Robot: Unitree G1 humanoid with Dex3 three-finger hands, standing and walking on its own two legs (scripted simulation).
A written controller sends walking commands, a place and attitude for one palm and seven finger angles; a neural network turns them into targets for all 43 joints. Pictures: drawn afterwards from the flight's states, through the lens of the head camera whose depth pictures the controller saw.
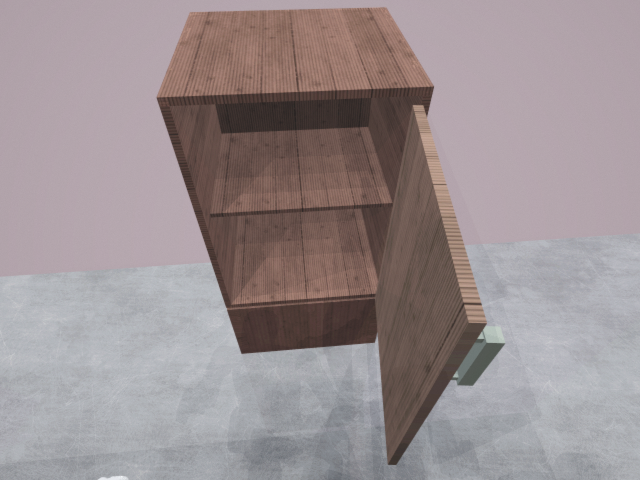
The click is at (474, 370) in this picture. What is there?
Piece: cupboard door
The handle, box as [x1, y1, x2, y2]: [451, 326, 504, 385]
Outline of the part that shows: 499,326 485,326 451,379 455,379 457,384 472,385 504,344 504,340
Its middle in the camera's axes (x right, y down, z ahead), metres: +0.19 +0.17 +0.53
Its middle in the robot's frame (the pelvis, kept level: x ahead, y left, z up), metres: +0.30 -0.17 -0.03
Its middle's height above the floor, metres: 0.74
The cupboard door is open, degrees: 83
